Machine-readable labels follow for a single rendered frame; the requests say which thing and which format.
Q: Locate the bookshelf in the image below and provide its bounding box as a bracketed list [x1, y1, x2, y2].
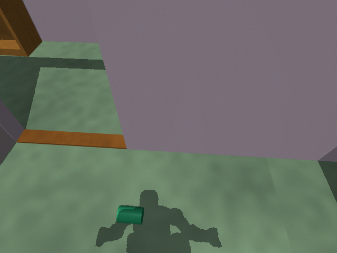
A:
[0, 0, 42, 57]

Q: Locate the can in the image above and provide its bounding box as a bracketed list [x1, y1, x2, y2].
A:
[116, 206, 144, 225]

